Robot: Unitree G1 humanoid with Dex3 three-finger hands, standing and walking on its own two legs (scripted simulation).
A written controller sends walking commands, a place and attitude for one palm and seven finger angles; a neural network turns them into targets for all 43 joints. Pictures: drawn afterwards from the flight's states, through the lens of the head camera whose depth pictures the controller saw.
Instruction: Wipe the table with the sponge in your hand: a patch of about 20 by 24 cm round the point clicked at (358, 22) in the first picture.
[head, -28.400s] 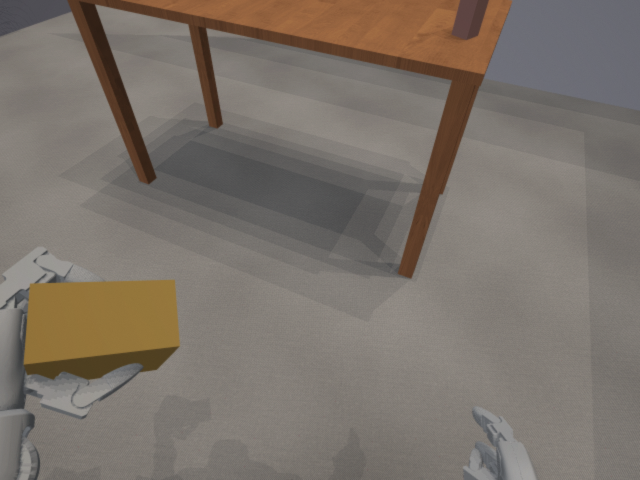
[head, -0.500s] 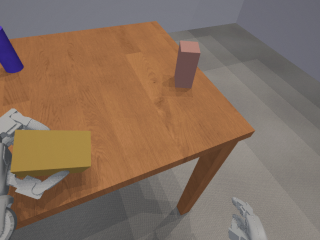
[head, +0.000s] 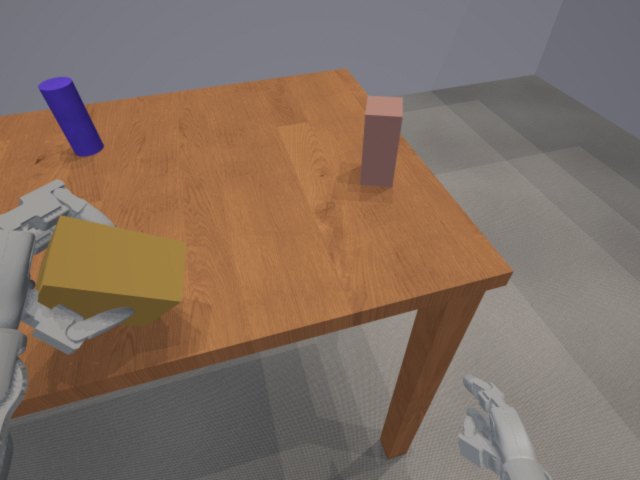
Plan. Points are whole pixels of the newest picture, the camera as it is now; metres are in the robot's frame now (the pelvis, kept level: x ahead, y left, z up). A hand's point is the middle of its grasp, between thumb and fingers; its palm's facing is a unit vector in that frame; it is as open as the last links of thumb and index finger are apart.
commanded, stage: turn the palm down, sponge in hand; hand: left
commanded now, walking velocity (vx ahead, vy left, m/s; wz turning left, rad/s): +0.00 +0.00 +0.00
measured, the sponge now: (127, 281) +0.25 +0.24 +0.17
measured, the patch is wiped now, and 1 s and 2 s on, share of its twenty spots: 0.00 0.00 0.00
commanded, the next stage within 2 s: move the sponge above the wiping area in 1.80 s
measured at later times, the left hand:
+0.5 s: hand (73, 247) +0.25 +0.27 +0.21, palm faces +0.35 -0.40 -0.85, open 10.3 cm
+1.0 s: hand (12, 220) +0.26 +0.33 +0.24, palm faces +0.31 -0.24 -0.92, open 10.3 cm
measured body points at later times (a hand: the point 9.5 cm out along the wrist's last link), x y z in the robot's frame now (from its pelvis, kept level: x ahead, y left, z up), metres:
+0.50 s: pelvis +0.01 -0.02 -0.01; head +0.00 -0.07 +0.44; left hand +0.23 +0.29 +0.26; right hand +0.21 -0.27 -0.11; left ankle -0.01 +0.12 -0.73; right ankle +0.03 -0.08 -0.73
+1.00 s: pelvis +0.00 +0.04 +0.01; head -0.01 +0.00 +0.46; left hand +0.24 +0.34 +0.29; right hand +0.26 -0.15 -0.05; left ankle -0.01 +0.12 -0.73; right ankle +0.03 -0.08 -0.73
